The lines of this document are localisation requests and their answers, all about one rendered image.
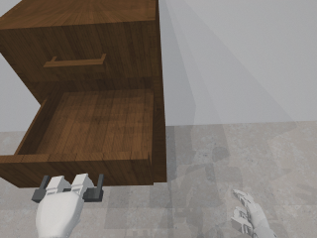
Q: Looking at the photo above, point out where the handle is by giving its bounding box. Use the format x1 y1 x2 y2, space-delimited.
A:
32 174 105 203
43 59 107 75

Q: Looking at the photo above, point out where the right robot hand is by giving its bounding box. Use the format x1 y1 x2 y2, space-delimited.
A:
231 189 270 237

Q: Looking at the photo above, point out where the drawer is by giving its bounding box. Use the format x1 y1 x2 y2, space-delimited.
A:
0 76 156 188

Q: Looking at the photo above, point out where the cabinet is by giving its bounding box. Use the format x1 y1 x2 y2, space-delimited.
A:
0 0 167 182

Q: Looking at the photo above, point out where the right robot forearm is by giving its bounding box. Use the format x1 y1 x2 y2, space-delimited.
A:
252 226 277 238

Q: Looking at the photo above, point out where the left robot hand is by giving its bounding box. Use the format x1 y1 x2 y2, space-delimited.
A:
36 174 95 238

